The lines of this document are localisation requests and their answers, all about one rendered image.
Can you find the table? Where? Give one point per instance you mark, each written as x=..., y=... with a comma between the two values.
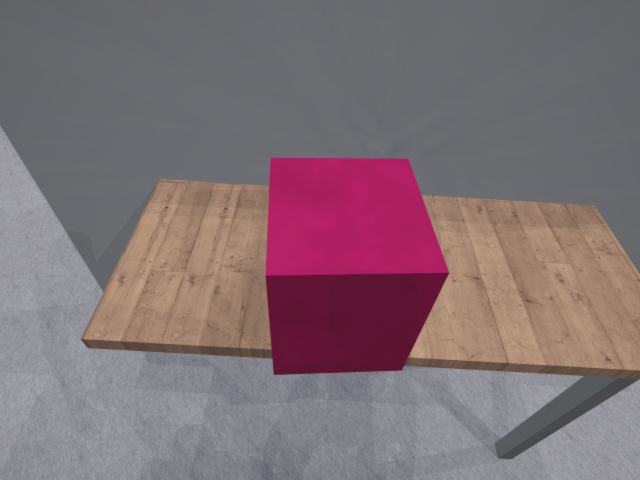
x=532, y=287

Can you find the carton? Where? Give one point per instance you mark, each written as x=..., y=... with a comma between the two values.
x=353, y=265

